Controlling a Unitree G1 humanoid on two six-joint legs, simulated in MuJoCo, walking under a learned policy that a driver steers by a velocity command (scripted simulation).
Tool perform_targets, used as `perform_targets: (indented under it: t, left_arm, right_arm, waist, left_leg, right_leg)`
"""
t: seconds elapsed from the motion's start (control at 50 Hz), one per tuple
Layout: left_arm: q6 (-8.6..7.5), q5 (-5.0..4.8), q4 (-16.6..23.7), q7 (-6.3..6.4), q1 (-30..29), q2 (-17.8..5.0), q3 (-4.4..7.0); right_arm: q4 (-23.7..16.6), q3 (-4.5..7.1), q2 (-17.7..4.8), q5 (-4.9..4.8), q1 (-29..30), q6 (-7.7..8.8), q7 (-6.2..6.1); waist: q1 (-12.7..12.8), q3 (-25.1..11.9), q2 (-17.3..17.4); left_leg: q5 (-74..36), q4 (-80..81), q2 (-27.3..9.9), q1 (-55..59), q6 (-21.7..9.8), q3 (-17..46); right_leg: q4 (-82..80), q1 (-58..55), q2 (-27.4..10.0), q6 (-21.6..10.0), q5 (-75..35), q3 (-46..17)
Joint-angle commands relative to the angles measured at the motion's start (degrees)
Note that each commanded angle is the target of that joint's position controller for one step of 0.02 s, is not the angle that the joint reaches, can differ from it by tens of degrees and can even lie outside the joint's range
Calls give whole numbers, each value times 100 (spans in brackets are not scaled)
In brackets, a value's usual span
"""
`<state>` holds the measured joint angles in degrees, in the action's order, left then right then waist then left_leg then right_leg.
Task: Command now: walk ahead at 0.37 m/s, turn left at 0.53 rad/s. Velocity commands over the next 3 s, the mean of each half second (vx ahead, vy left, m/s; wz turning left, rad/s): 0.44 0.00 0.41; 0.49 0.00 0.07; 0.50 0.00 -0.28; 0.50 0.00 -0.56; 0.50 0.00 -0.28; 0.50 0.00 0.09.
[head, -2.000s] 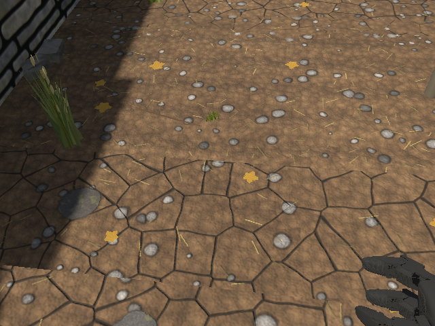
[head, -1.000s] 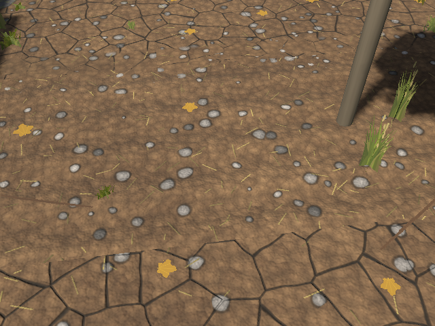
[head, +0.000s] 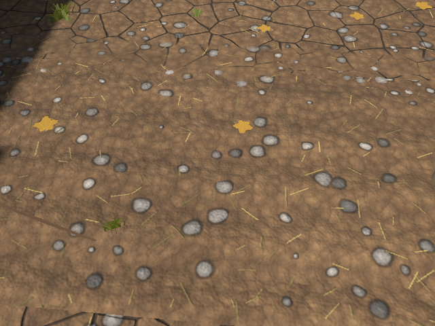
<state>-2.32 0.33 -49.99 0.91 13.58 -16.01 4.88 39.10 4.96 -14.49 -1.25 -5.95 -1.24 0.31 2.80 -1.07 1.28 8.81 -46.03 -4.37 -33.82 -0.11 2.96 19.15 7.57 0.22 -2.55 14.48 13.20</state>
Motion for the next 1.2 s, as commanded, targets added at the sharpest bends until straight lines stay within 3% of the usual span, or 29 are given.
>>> perform_targets:
  t: [0.02,0.1,0.14,0.16,0.18,0.2,0.22,0.24,0.26,0.3,0.36,0.44,0.56,0.6,0.62,0.64,0.66,0.68,0.7,0.72,0.76,0.84,0.96,1.08,1.12,1.14,1.16,1.18,1.2]
  left_arm:
    - [-3,-19,209,-13,299,-927,259]
    - [46,-106,207,-52,384,-1163,336]
    - [67,-184,261,-68,97,-1281,360]
    - [48,-191,263,-62,78,-1127,307]
    - [-41,-31,567,-59,-297,-873,193]
    - [-275,147,922,-115,-463,-359,1]
    - [-454,-88,854,-213,-693,-703,62]
    - [-487,-214,816,-262,-622,-791,66]
    - [-465,-122,704,-247,-532,-834,84]
    - [-363,-8,578,-238,-367,-807,101]
    - [-252,8,612,-200,-486,-505,11]
    - [-284,-42,883,-225,-1373,-256,-127]
    - [-341,-96,1062,-376,-1709,-521,-87]
    - [-368,-59,920,-370,-1170,-687,1]
    - [-370,-35,680,-350,-421,-850,103]
    - [-362,14,497,-322,566,-1114,176]
    - [-351,44,364,-351,1065,-1522,273]
    - [-351,-131,348,-378,946,-1018,132]
    - [-341,-152,430,-346,430,-791,55]
    - [-324,-81,520,-324,41,-693,14]
    - [-350,27,553,-304,-285,-454,-84]
    - [-403,-52,399,-237,-168,-621,-65]
    - [-326,-130,195,-146,270,-871,-15]
    - [-156,-180,-79,-130,800,-961,12]
    - [-101,-189,-79,-100,670,-1069,45]
    - [-82,-184,-53,-93,567,-1032,24]
    - [-94,-105,45,-97,519,-787,-74]
    - [-179,-31,219,-109,960,-201,-249]
    - [-271,-182,161,-122,1140,-294,-251]
  right_arm:
    - [-593,-3,-141,-21,607,108,132]
    - [-790,-9,-270,-35,793,129,208]
    - [-610,71,-405,-3,207,128,197]
    - [-326,248,-731,5,-605,109,139]
    - [-104,512,-1509,-9,-1708,107,34]
    - [-171,549,-2084,28,-1918,214,32]
    - [-181,385,-1589,116,-2028,286,57]
    - [-165,287,-1258,108,-1727,321,62]
    - [-251,215,-1022,22,-1248,315,48]
    - [-383,106,-764,70,-609,334,5]
    - [-219,144,-941,66,-696,477,-81]
    - [95,144,-969,10,-1102,523,-152]
    - [502,174,-1045,-8,-1459,541,-146]
    - [526,185,-1109,-3,-1348,490,-151]
    - [514,141,-1029,12,-1272,456,-155]
    - [427,44,-840,97,-1306,437,-151]
    - [388,-116,-269,28,-2150,528,-93]
    - [475,-55,-702,-30,-1922,615,-57]
    - [304,27,-982,-137,-1346,663,-30]
    - [203,-2,-943,-107,-967,690,-49]
    - [169,32,-831,55,-836,657,-81]
    - [114,-46,-537,92,-819,547,-99]
    - [-92,-157,-357,82,199,600,-45]
    - [-367,-154,-492,9,901,683,142]
    - [-291,-76,-674,31,476,727,154]
    - [-94,33,-874,54,-200,741,123]
    - [118,159,-1205,133,-1181,743,66]
    - [193,294,-1787,246,-1872,699,9]
    - [260,227,-1493,198,-2043,654,33]
  waist:
    - [172,299,-280]
    - [164,215,-520]
    - [-259,-28,-556]
    - [-627,-469,-340]
    - [-1108,-866,524]
    - [-941,-1339,1631]
    - [-1140,-1430,860]
    - [-908,-982,720]
    - [-651,-625,311]
    - [-261,-293,379]
    - [-184,-229,259]
    - [-489,121,373]
    - [-506,428,467]
    - [-209,83,540]
    - [155,-383,435]
    - [506,-1164,-7]
    - [182,-2021,-1572]
    - [343,-1955,-1476]
    - [313,-930,-1106]
    - [165,-462,-565]
    - [-148,-57,-418]
    - [-288,71,-517]
    - [60,287,-440]
    - [244,489,-515]
    - [-99,309,-613]
    - [-478,-76,-548]
    - [-890,-853,-339]
    - [-892,-1762,924]
    - [-915,-2242,1551]
  left_leg:
    - [401,280,-126,-883,-112,-91]
    - [1225,602,64,-333,-245,-540]
    - [946,1424,492,979,-426,-1007]
    - [553,1640,735,2461,-651,-999]
    - [171,1808,-188,4306,-1257,823]
    - [-180,2541,-1428,5494,-2199,3758]
    - [-629,2699,-1547,5680,-2213,3447]
    - [-1210,2612,-1404,5176,-1993,2605]
    - [-1536,2589,-1158,4417,-1722,1950]
    - [-2001,2918,-793,3219,-1490,1344]
    - [-2579,3243,-647,2810,-1447,875]
    - [-2158,3339,-387,2646,-1143,412]
    - [-1842,3087,-884,3355,-1018,741]
    - [-3371,2387,-791,3566,-895,649]
    - [-3995,1486,-507,3378,-779,451]
    - [-2815,-77,-177,2415,-599,262]
    - [941,-2390,867,236,-171,127]
    - [2367,-2999,831,-466,-229,764]
    - [1984,-3096,496,-918,-277,612]
    - [1490,-2820,189,-782,-319,433]
    - [956,-2174,-176,-294,-292,344]
    - [589,-1334,-359,-235,-39,151]
    - [-1206,762,-176,-69,146,-150]
    - [-854,1672,41,4,-63,-165]
    - [-491,1897,190,687,-201,-220]
    - [-491,2076,320,1659,-336,-330]
    - [-730,1785,-141,3248,-596,39]
    - [-587,1803,-1610,5452,-1240,2035]
    - [371,2599,-2115,5706,-1665,3666]
  right_leg:
    - [-782,-894,-1957,-806,-604,-1242]
    - [-373,-979,-1977,-631,-908,-901]
    - [530,-548,-1720,-368,-2192,-335]
    - [1745,94,-1426,-143,-3021,79]
    - [3893,2029,-883,351,-2159,393]
    - [5480,4209,35,589,1999,-634]
    - [5866,4779,-196,494,1793,-1506]
    - [5592,4801,-427,371,1336,-1466]
    - [5131,4455,-677,342,915,-1456]
    - [4384,3537,-809,395,270,-1451]
    - [3590,3106,-621,533,-569,-1338]
    - [1792,2688,-326,464,-1819,-1272]
    - [1044,2581,-232,5,-1539,-1447]
    - [979,1761,37,-210,-1089,-1168]
    - [909,682,156,-383,-1252,-1050]
    - [1085,-992,-638,-745,-1534,-1922]
    - [512,-2933,-2054,-1791,-151,-4772]
    - [-182,-2927,-2129,-1776,909,-5681]
    - [-335,-2125,-1970,-1509,1145,-4844]
    - [-436,-1298,-1763,-1314,784,-4232]
    - [-706,-224,-1417,-1156,-310,-3466]
    - [-1138,216,-1302,-1261,-1074,-2750]
    - [-1206,124,-940,-939,-1507,-1853]
    - [-706,-759,-1395,-821,-1606,-2114]
    - [-217,-823,-1427,-697,-2298,-2219]
    - [523,-657,-1182,-566,-2987,-2063]
    - [1828,94,-861,-371,-2624,-1843]
    - [4007,2158,-31,56,-307,-1361]
    - [5046,3115,193,135,1933,-1905]
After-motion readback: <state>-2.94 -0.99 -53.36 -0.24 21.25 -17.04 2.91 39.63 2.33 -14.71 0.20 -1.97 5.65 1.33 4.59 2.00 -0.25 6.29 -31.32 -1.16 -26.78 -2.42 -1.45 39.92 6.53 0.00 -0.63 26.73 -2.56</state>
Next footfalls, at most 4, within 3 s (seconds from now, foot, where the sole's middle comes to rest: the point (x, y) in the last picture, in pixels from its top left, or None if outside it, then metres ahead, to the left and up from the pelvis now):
0.16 left None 0.14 0.17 -0.78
0.64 right None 0.50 0.03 -0.78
1.16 left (137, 258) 0.71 0.34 -0.78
1.70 right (210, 190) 1.00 0.11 -0.78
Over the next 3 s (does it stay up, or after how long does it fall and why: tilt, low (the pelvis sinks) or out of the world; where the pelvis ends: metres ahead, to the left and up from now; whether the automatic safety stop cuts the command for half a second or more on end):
stays up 1.49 -0.01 0.00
